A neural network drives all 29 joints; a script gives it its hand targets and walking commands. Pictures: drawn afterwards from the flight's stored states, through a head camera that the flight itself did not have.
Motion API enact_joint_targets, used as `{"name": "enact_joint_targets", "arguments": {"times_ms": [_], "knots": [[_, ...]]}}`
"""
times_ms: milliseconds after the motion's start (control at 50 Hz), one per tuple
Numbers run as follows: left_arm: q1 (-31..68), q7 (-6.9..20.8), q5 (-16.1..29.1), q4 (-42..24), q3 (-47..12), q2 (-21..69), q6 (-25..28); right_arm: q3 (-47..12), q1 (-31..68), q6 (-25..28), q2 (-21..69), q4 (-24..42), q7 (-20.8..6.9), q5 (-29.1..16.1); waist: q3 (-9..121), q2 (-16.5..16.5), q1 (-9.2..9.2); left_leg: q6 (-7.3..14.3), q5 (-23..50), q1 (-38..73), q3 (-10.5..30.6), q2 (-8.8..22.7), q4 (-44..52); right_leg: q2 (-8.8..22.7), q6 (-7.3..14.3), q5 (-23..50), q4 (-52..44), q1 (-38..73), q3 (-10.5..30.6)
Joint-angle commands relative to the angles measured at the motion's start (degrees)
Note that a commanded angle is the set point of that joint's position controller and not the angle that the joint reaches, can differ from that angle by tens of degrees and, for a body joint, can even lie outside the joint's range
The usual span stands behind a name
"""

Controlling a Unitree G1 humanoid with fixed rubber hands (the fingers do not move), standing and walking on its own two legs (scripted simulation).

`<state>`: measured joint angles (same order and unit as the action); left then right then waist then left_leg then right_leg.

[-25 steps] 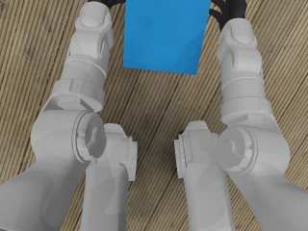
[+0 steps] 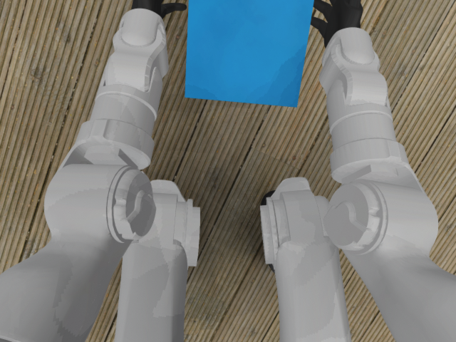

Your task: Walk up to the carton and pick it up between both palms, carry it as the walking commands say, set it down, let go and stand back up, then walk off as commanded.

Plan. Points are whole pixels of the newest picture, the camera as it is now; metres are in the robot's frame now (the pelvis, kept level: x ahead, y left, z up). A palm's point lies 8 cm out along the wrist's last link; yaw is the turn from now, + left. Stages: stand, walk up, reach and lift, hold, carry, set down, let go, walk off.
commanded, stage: set down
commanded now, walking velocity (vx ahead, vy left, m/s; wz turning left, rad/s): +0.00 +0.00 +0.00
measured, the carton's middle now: (242, 19) +0.55 -0.02 -0.26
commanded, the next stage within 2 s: let go in 1.80 s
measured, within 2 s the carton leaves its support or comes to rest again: neither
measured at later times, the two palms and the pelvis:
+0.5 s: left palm (118, 2) +0.54 +0.14 -0.17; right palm (364, 33) +0.51 -0.17 -0.17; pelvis -0.02 +0.00 +0.00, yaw +0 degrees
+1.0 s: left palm out of the picture +0.54 +0.14 -0.03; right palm out of the picture +0.52 -0.17 -0.03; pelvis -0.01 +0.00 +0.09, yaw +0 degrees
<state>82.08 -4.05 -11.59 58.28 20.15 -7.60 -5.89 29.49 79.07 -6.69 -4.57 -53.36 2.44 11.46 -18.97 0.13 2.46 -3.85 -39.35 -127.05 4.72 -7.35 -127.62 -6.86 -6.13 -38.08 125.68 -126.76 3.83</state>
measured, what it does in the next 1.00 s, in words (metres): rises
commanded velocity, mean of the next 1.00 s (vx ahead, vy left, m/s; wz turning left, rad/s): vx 0.00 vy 0.00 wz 0.00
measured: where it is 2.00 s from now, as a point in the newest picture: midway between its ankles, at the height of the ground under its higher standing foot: (224, 249)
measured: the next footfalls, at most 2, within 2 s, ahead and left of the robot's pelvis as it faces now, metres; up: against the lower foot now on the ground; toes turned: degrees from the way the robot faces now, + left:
none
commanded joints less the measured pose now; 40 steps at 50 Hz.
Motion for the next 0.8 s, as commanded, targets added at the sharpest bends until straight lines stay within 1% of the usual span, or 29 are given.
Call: {"name": "enact_joint_targets", "arguments": {"times_ms": [0,40,100,120,140,160,200,240,280,340,380,420,500,540,640,780], "knots": [[15.73,7.53,1.39,1.17,-11.41,26.15,0.46,-12.85,15.35,0.30,28.03,-4.11,-7.61,-1.31,51.36,-3.03,-0.43,1.51,26.67,24.97,-6.44,-1.76,9.82,-2.03,2.14,26.45,-7.64,23.76,-7.74],[14.75,5.88,1.36,0.35,-9.88,18.89,1.12,-10.56,13.40,1.19,20.97,-4.41,-5.61,-1.14,52.35,-3.15,-0.11,1.02,26.49,25.94,-6.51,-1.39,9.81,-1.68,1.91,26.31,-7.59,24.64,-7.90],[11.74,1.92,1.56,-1.34,-6.49,2.86,2.24,-6.09,9.24,3.01,4.51,-4.53,-1.15,-1.40,54.95,-3.26,0.72,0.15,26.86,28.05,-6.48,-0.53,10.01,-0.84,1.58,26.82,-7.77,26.23,-8.26],[10.70,0.17,2.11,-2.08,-5.49,-3.74,2.71,-5.02,7.88,3.84,-2.39,-4.20,0.73,-2.25,56.45,-3.12,0.89,-0.06,27.45,28.88,-6.29,-0.13,10.10,-0.44,1.48,27.56,-7.84,26.89,-8.33],[10.41,-1.34,3.60,-3.12,-5.87,-9.00,3.17,-5.03,7.39,4.74,-8.21,-2.95,2.54,-3.74,58.16,-3.16,1.17,-0.24,28.48,29.57,-5.95,0.19,10.10,-0.12,1.46,28.63,-7.86,27.73,-8.34],[11.46,-2.35,5.77,-3.99,-7.18,-11.58,3.52,-6.13,8.53,5.52,-11.27,-1.61,3.89,-5.98,60.14,-3.36,1.40,-0.30,29.76,30.13,-5.66,0.45,9.89,0.19,1.57,30.01,-7.74,28.65,-8.17],[14.42,-2.85,10.65,-4.07,-10.85,-11.45,3.82,-9.86,12.24,6.34,-12.18,-0.91,4.81,-10.61,62.62,-3.83,1.87,-0.04,30.79,30.42,-5.50,1.10,9.50,0.85,1.98,31.41,-7.49,29.94,-7.71],[16.43,-2.45,14.35,-2.84,-13.52,-11.35,3.83,-13.21,14.74,6.55,-12.61,-1.50,4.64,-14.07,62.83,-3.69,2.04,0.42,28.93,29.39,-5.61,1.95,9.58,1.77,2.30,30.49,-7.59,30.31,-7.27],[17.70,-1.85,16.64,-0.79,-14.92,-12.22,3.66,-15.33,15.99,6.29,-13.08,-2.86,4.32,-16.13,61.46,-3.10,1.98,0.85,25.61,27.61,-5.73,2.74,9.98,2.56,2.44,28.17,-8.00,29.91,-6.94],[18.89,-1.06,18.23,1.98,-15.73,-13.84,3.41,-16.76,16.96,5.76,-13.76,-5.03,4.02,-17.54,59.54,-2.43,1.89,1.21,21.44,26.02,-5.87,3.59,10.66,3.26,2.43,24.68,-8.79,29.04,-6.84],[19.53,-0.83,18.54,2.82,-15.91,-14.56,3.36,-17.11,17.35,5.58,-13.98,-5.73,4.05,-17.91,60.20,-2.57,1.92,1.25,20.45,26.60,-6.05,3.83,10.97,3.34,2.41,23.68,-9.26,29.28,-7.02],[20.02,-0.99,18.54,2.41,-15.85,-15.03,3.32,-17.16,17.58,5.51,-14.33,-5.38,4.39,-18.05,63.19,-3.13,1.97,1.17,20.95,28.86,-6.37,3.77,11.28,3.17,2.39,23.97,-9.71,30.73,-7.39],[19.84,-2.27,18.35,-0.93,-15.41,-15.32,2.68,-17.00,16.77,5.00,-14.97,-2.49,5.85,-18.15,73.95,-4.43,2.00,0.81,23.81,36.13,-7.47,2.91,12.20,2.47,2.40,26.26,-10.89,36.09,-8.64],[19.07,-2.99,18.03,-2.24,-14.90,-15.16,2.06,-16.73,15.88,4.40,-14.93,-1.36,6.54,-17.87,77.20,-4.73,1.96,0.79,23.90,38.03,-7.97,2.42,13.15,2.13,2.42,26.25,-11.78,37.48,-9.32],[17.04,-3.94,16.49,-4.65,-12.86,-14.19,0.81,-15.35,14.23,3.28,-13.72,2.04,7.31,-16.54,77.40,-3.74,1.52,1.19,22.51,37.74,-8.41,1.69,16.63,1.65,2.40,24.78,-15.10,37.33,-10.11],[14.43,-3.87,14.74,-7.15,-11.11,-12.44,-0.44,-13.98,11.55,1.88,-11.48,5.79,7.26,-14.67,77.97,-2.71,1.51,1.51,22.11,37.50,-9.00,1.19,22.38,1.22,2.52,24.87,-20.86,38.80,-10.19]]}}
